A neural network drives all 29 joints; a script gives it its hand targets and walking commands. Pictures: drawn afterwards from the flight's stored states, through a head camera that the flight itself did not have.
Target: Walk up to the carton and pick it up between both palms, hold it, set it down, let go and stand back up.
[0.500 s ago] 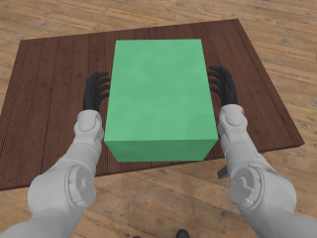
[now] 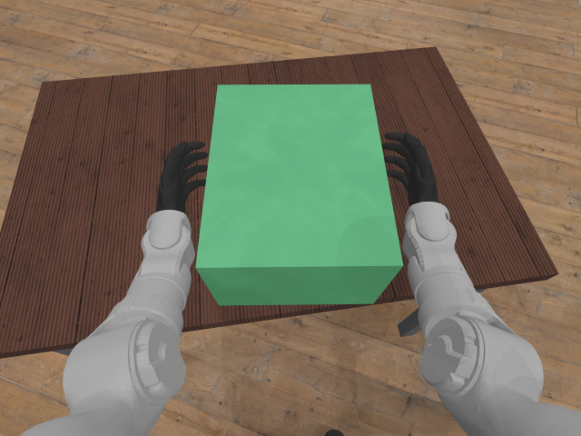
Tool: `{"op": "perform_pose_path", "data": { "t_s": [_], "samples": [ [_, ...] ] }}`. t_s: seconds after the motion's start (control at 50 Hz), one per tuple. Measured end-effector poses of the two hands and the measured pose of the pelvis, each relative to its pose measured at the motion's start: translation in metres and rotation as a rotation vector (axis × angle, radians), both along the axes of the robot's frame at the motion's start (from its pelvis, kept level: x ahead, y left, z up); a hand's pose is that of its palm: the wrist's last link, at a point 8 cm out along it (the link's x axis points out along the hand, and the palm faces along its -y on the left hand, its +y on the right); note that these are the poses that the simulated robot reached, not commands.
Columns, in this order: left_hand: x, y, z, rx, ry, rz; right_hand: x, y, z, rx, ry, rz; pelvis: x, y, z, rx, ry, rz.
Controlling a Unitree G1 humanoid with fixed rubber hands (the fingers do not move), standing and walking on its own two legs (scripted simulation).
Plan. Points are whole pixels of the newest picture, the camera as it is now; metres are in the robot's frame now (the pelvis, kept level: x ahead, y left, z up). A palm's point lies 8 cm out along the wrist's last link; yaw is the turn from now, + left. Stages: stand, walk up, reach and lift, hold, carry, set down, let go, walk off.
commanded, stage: reach and lift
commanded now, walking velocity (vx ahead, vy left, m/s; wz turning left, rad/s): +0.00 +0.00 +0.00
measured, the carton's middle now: (295, 194) +0.49 +0.01 -0.03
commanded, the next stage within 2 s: none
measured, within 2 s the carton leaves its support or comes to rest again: leaves its support in 1.20 s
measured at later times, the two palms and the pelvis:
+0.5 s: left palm (171, 205) +0.43 +0.18 +0.03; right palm (420, 193) +0.44 -0.16 +0.04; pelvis -0.01 +0.00 +0.00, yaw +1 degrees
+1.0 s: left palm (171, 218) +0.41 +0.18 +0.03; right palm (422, 204) +0.42 -0.16 +0.04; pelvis -0.02 -0.01 +0.00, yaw +1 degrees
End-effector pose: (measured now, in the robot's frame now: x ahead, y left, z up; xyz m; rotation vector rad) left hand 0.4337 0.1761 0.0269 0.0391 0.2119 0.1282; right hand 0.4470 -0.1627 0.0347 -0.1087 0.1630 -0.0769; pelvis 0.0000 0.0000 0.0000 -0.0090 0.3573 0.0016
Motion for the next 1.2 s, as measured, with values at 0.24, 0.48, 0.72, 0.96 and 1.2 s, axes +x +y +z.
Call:
{"op": "perform_pose_path", "data": {
  "t_s": [0.24, 0.48, 0.72, 0.96, 1.2],
  "samples": [
    [0.000, 0.000, 0.000, -0.003, 0.000, 0.001, 0.000, 0.000, 0.001, -0.025, -0.002, 0.003, 0.001, 0.000, 0.000, -0.001, 0.024, 0.006],
    [-0.008, 0.001, 0.004, -0.013, -0.051, 0.013, -0.007, 0.002, 0.007, -0.057, -0.065, 0.005, -0.008, 0.000, 0.000, -0.003, 0.040, 0.019],
    [-0.017, 0.002, 0.005, -0.001, -0.053, 0.011, -0.018, 0.003, 0.007, -0.041, -0.069, -0.003, -0.016, 0.000, 0.000, -0.001, 0.039, 0.011],
    [-0.026, 0.000, 0.001, -0.008, -0.022, 0.028, -0.022, 0.001, 0.004, -0.031, -0.039, 0.003, -0.015, -0.005, 0.000, -0.005, 0.032, 0.012],
    [-0.044, 0.008, 0.001, -0.019, -0.001, 0.047, -0.032, 0.011, 0.009, -0.031, -0.019, 0.019, -0.019, -0.004, 0.000, -0.011, 0.012, 0.028]
  ]
}}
